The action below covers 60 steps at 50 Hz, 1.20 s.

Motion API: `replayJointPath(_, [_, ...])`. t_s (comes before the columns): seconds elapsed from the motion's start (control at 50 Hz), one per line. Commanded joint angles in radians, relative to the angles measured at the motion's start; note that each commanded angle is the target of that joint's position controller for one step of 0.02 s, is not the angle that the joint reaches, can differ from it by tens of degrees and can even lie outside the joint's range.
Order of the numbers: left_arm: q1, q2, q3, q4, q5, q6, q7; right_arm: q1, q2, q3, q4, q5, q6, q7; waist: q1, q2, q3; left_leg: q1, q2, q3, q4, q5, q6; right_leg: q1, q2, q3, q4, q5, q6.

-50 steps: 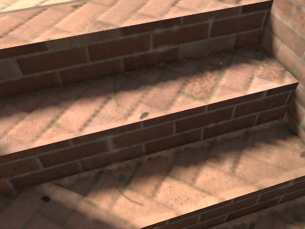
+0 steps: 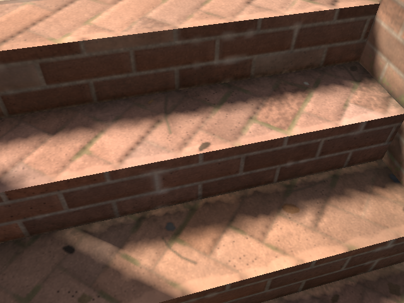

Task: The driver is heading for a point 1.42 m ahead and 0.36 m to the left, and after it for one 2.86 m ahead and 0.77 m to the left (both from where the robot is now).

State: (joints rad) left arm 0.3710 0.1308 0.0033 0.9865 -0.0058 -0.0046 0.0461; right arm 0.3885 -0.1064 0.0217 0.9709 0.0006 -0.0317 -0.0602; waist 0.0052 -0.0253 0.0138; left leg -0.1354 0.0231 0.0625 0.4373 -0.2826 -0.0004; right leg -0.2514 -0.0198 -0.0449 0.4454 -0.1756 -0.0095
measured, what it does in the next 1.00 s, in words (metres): walks ahead: right foot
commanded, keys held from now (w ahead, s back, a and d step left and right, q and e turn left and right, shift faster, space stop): no key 0.26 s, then w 0.52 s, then w+q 0.22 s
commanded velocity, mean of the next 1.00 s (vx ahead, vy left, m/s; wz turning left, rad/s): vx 0.26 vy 0.00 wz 0.05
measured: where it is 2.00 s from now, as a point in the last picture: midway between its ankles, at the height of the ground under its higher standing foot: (224, 156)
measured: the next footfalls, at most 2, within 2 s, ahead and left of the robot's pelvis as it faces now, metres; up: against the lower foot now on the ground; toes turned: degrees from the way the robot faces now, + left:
right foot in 0.70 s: +0.10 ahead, -0.20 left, +0.00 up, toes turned -6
left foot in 1.06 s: +0.32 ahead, -0.08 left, +0.19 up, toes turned +4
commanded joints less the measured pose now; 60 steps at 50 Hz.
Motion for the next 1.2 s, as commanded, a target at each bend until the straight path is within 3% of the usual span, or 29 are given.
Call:
replayJointPath(0.02, [0.077,0.046,0.003,-0.022,0.001,-0.001,0.001,0.074,-0.054,-0.006,-0.018,0.000,-0.010,0.000,0.011,0.013,0.078,-0.092,0.099,-0.108,-0.108,0.029,0.080,0.007,-0.098,0.111,-0.089,-0.031,-0.062])
replayJointPath(0.26, [0.085,0.055,-0.002,-0.017,0.000,-0.003,0.002,0.075,-0.048,-0.005,-0.022,0.000,-0.014,0.003,0.008,0.026,0.084,-0.074,0.098,-0.116,-0.110,0.063,0.084,-0.006,-0.106,0.108,-0.088,-0.005,-0.057])
replayJointPath(0.32, [0.078,0.065,0.006,-0.022,0.006,-0.002,-0.001,0.072,-0.087,-0.019,-0.024,0.004,-0.008,0.004,0.001,0.059,0.088,-0.085,0.093,-0.151,-0.140,-0.162,0.122,-0.054,-0.060,0.066,-0.035,-0.175,-0.072])
replayJointPath(0.44, [-0.067,0.044,0.006,-0.143,0.032,-0.029,-0.040,0.109,-0.211,-0.081,0.016,0.006,-0.002,0.015,-0.071,0.222,0.139,-0.063,0.350,-0.480,-0.361,-0.508,0.335,-0.436,-0.080,-0.031,0.561,-0.189,-0.080])
replayJointPath(0.5, [-0.112,0.079,0.042,-0.213,0.018,-0.044,-0.046,0.042,-0.231,-0.104,0.012,-0.023,-0.036,0.011,-0.025,0.163,0.120,0.030,0.328,-0.366,-0.327,-0.264,0.323,-0.677,-0.103,0.056,1.023,-0.357,-0.040])
replayJointPath(0.58, [-0.189,0.056,0.023,-0.287,0.016,-0.054,-0.055,-0.013,-0.191,-0.093,0.018,-0.038,-0.057,-0.008,-0.005,0.092,0.073,0.074,0.255,-0.182,-0.332,0.010,0.234,-0.621,-0.122,0.039,0.792,-0.327,-0.077])
replayJointPath(0.64, [0.060,0.062,0.022,-0.255,0.011,-0.048,-0.046,-0.167,-0.248,-0.091,-0.018,-0.022,-0.069,0.005,0.149,0.068,-0.050,-0.102,0.246,-0.085,-0.193,0.451,0.253,-0.112,-0.106,0.008,0.391,-0.119,-0.126])
replayJointPath(0.66, [0.244,0.098,0.049,-0.195,0.012,-0.068,-0.036,-0.234,-0.266,-0.094,-0.036,-0.010,-0.067,0.021,0.261,-0.040,-0.133,-0.054,0.139,0.001,0.110,0.848,0.233,0.085,-0.017,-0.062,0.146,0.081,-0.115])
replayJointPath(0.68, [0.263,0.140,0.062,-0.160,0.023,-0.084,-0.026,-0.201,-0.255,-0.095,-0.041,0.019,-0.075,0.036,0.261,-0.126,-0.120,-0.035,0.082,0.014,0.380,0.951,0.185,0.187,0.043,-0.153,-0.154,0.282,-0.097])
replayJointPath(0.7, [0.257,0.128,0.051,-0.109,0.053,-0.087,-0.020,-0.210,-0.203,-0.086,-0.054,0.010,-0.079,0.047,0.198,-0.113,-0.075,-0.239,0.045,-0.007,0.664,0.384,0.129,0.303,-0.026,-0.093,-0.226,0.482,-0.066])
replayJointPath(0.72, [0.309,0.245,0.068,-0.071,0.046,-0.078,-0.019,-0.064,-0.066,-0.059,-0.068,-0.002,-0.093,0.046,0.085,-0.381,-0.129,-0.602,-0.094,-0.104,1.059,-0.176,0.076,0.552,-0.267,0.174,0.081,1.543,-0.068])
replayJointPath(0.74, [0.359,0.274,0.064,-0.094,0.055,-0.067,-0.021,0.016,-0.058,-0.067,-0.045,0.014,-0.077,0.034,0.093,-0.269,-0.288,-0.596,-0.121,-0.240,1.364,-0.088,0.059,0.516,-0.368,0.301,0.019,1.536,-0.140])
replayJointPath(0.76, [0.251,0.269,0.068,-0.114,0.057,-0.071,-0.028,-0.053,-0.056,-0.065,-0.097,0.010,-0.056,0.030,0.054,-0.220,-0.224,-0.737,-0.117,-0.163,1.663,-0.068,0.052,0.403,-0.405,0.402,-0.087,0.937,-0.255])
replayJointPath(0.78, [0.117,0.239,0.060,-0.116,0.059,-0.076,-0.038,-0.246,-0.051,-0.059,-0.190,-0.014,-0.043,0.026,0.033,-0.186,-0.050,-0.990,-0.099,-0.104,1.882,-0.114,0.075,0.341,-0.366,0.354,-0.129,0.524,-0.249])
replayJointPath(0.8, [0.092,0.166,0.042,-0.083,0.065,-0.096,-0.047,-0.411,-0.024,-0.042,-0.292,-0.020,-0.038,0.013,0.054,-0.174,0.056,-1.196,-0.101,-0.137,2.041,-0.193,0.117,0.324,-0.325,0.264,-0.118,0.471,-0.224])
replayJointPath(0.84, [0.144,0.078,0.017,-0.005,0.059,-0.114,-0.063,-0.528,0.005,-0.015,-0.415,-0.030,-0.024,0.019,0.033,-0.102,0.104,-1.312,-0.087,-0.154,2.050,-0.276,0.181,0.259,-0.298,0.145,-0.185,0.264,-0.137])
replayJointPath(0.9, [0.070,0.087,0.007,0.023,0.036,-0.139,-0.071,-0.581,0.012,0.020,-0.519,-0.013,0.006,0.030,-0.057,-0.006,0.150,-1.076,-0.083,-0.027,1.636,-0.137,0.186,-0.080,-0.224,-0.045,-0.452,0.191,-0.054])
replayJointPath(0.92, [0.079,0.142,0.015,0.015,0.021,-0.143,-0.050,-0.555,-0.011,0.023,-0.528,-0.021,0.031,0.033,-0.066,-0.023,0.130,-0.951,-0.074,0.068,1.504,-0.166,0.180,-0.113,-0.241,-0.062,-0.563,0.545,-0.095])
replayJointPath(0.94, [-0.015,0.150,0.007,-0.005,-0.015,-0.129,-0.027,-0.415,-0.025,0.015,-0.468,-0.038,0.041,0.039,-0.155,0.002,-0.012,-0.724,-0.082,0.097,1.392,-0.138,0.196,-0.059,-0.172,-0.240,-0.486,1.060,-0.091])
replayJointPath(0.98, [-0.021,0.297,0.039,-0.042,-0.084,-0.175,0.006,-0.224,-0.059,0.020,-0.370,0.006,0.059,0.013,-0.225,-0.038,-0.200,-0.317,-0.132,0.207,1.078,-0.158,0.158,-0.019,-0.238,-0.200,-0.280,1.973,-0.159])
replayJointPath(1.0, [-0.059,0.357,0.066,-0.052,-0.083,-0.186,0.007,-0.048,-0.084,0.007,-0.324,-0.006,0.072,-0.015,-0.301,-0.106,-0.336,-0.273,-0.133,0.181,1.029,-0.218,0.166,0.163,-0.311,-0.170,-0.066,2.212,-0.163])
replayJointPath(1.02, [-0.092,0.379,0.090,-0.103,-0.077,-0.182,-0.010,-0.026,-0.141,-0.008,-0.313,-0.014,0.060,-0.015,-0.272,-0.116,-0.411,-0.273,-0.175,0.145,0.857,-0.355,0.171,0.287,-0.309,-0.155,0.169,2.242,-0.180])
replayJointPath(1.04, [-0.017,0.308,0.088,-0.151,-0.079,-0.175,-0.032,-0.114,-0.172,-0.018,-0.305,-0.006,0.037,-0.004,-0.170,-0.038,-0.421,-0.161,-0.226,0.068,0.613,-0.304,0.200,0.206,-0.238,-0.126,0.435,2.072,-0.152])
replayJointPath(1.06, [-0.077,0.298,0.097,-0.189,-0.041,-0.169,-0.053,-0.071,-0.197,-0.052,-0.280,0.002,0.038,0.003,-0.194,0.023,-0.404,-0.072,-0.162,-0.172,0.354,-0.231,0.249,0.046,-0.134,-0.093,0.788,1.263,-0.144])
replayJointPath(1.08, [-0.200,0.114,0.051,-0.233,0.052,-0.156,-0.072,-0.193,-0.225,-0.087,-0.247,-0.003,0.040,0.007,-0.123,0.185,-0.256,-0.091,-0.091,-0.480,0.207,-0.106,0.327,-0.333,0.030,0.036,1.255,0.292,-0.108])
replayJointPath(1.1, [-0.145,0.067,0.038,-0.339,0.098,-0.138,-0.079,-0.261,-0.243,-0.091,-0.277,-0.026,0.040,0.011,-0.027,0.154,-0.269,-0.156,0.093,-0.872,-0.051,-0.077,0.350,-0.555,0.092,0.190,1.662,0.179,-0.080])
replayJointPath(1.12, [-0.183,0.013,0.016,-0.393,0.107,-0.126,-0.073,-0.214,-0.208,-0.091,-0.219,-0.031,0.024,0.020,-0.007,0.061,-0.146,-0.245,0.139,-0.941,-0.126,-0.353,0.308,-0.690,0.076,0.181,1.808,0.168,-0.084])
replayJointPath(1.16, [-0.228,-0.079,-0.039,-0.452,0.104,-0.105,-0.046,-0.164,-0.118,-0.065,-0.109,-0.027,-0.021,0.041,0.073,-0.040,0.127,-0.401,0.058,-0.658,-0.059,-0.343,0.222,-0.901,0.018,0.150,1.800,0.094,-0.099])
replayJointPath(1.2, [-0.229,-0.075,-0.054,-0.443,0.088,-0.080,-0.026,-0.134,-0.082,-0.047,-0.080,-0.023,-0.048,0.055,0.086,-0.084,0.174,-0.446,0.022,-0.490,-0.048,-0.145,0.151,-0.963,-0.014,0.107,1.764,0.061,-0.089])
Keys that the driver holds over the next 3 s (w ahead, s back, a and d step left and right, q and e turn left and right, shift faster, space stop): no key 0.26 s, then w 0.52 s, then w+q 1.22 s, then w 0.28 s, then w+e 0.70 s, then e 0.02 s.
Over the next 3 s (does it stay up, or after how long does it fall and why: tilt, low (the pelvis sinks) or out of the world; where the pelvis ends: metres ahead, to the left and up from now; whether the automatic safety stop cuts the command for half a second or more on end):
stays up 1.19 0.38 0.74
